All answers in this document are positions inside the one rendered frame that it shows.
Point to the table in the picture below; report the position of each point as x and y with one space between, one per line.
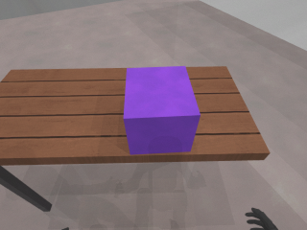
76 116

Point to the right robot hand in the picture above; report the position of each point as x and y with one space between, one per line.
264 221

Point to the carton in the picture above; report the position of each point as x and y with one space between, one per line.
161 114

